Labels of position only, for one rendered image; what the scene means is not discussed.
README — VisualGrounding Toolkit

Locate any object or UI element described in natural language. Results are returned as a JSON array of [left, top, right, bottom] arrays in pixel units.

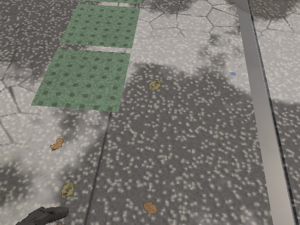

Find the left robot hand
[[16, 206, 69, 225]]

